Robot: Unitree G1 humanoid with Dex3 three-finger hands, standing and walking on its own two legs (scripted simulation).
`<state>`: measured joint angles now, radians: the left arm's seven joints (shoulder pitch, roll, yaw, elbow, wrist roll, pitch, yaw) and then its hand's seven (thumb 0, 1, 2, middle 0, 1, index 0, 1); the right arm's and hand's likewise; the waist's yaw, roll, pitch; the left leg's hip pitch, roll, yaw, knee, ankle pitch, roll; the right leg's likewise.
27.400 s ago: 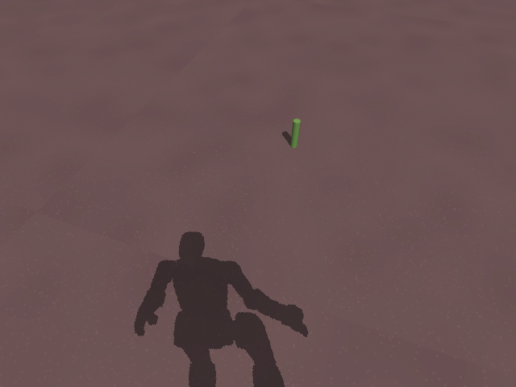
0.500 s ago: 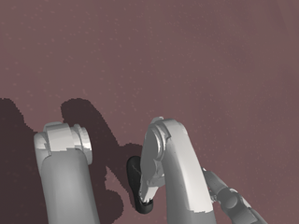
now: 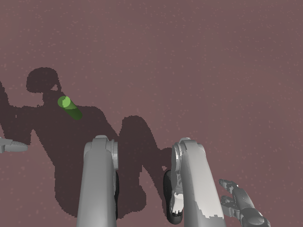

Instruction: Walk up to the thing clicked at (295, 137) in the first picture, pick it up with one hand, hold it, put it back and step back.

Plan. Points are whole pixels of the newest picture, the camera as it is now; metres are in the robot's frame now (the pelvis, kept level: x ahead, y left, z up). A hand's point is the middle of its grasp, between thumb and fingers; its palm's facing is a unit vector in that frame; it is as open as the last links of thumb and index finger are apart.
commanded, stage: home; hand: left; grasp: from the side
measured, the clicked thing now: (71, 109) +0.45 +0.31 -0.32
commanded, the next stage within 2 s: none
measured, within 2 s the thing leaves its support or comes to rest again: neither
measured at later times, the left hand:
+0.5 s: hand out of the picture +0.27 +0.27 +0.13, palm faces +0.28 -0.88 -0.39, open 17.4 cm
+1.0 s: hand out of the picture +0.24 +0.21 +0.26, palm faces +0.23 -0.93 -0.29, open 17.5 cm
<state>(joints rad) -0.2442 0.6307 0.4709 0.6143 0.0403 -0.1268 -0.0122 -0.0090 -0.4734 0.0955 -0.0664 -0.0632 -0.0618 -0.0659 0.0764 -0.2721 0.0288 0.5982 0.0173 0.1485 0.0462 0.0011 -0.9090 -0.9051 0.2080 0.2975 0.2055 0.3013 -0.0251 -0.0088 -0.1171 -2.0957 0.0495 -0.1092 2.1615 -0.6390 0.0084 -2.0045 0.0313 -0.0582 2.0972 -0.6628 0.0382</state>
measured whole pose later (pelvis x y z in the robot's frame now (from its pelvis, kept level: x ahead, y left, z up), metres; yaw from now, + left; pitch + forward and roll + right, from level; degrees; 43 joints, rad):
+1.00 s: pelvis +0.10 +0.01 +0.31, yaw +7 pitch +9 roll -3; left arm 0.49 0.21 -0.02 -0.03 -0.02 0.28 0.16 -0.01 -0.55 0.05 -0.06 -0.05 -0.05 -0.05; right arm 0.28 -0.19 0.04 0.46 0.02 -0.07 -0.18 0.01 -0.90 -0.90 0.21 0.30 0.21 0.30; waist -0.02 0.04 -0.14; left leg -0.66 0.04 -0.04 0.99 -0.49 -0.01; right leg -0.59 0.00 -0.04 0.92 -0.49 0.02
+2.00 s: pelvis +0.09 -0.01 +0.32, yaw +7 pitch +7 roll -2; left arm 0.46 0.20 -0.01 0.02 -0.01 0.27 0.13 -0.01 -0.56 0.04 -0.05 -0.05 -0.05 -0.05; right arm 0.28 -0.21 0.03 0.50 0.01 -0.13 -0.18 0.01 -0.91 -0.90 0.21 0.30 0.20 0.30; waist -0.02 0.03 -0.11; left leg -0.63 0.04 -0.04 0.95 -0.45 -0.02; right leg -0.56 0.00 -0.04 0.90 -0.47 0.01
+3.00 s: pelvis +0.09 +0.00 +0.32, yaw +7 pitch +4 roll -1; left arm 0.36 0.23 -0.02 0.22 0.06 0.15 0.08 0.00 0.20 0.70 -0.19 -0.27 -0.19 -0.27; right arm 0.23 -0.22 0.03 0.61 -0.07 -0.10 -0.12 0.01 -0.91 -0.90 0.21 0.30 0.20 0.30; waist 0.00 0.01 -0.05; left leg -0.55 0.03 -0.02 0.91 -0.43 -0.01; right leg -0.50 -0.01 -0.02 0.88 -0.46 0.01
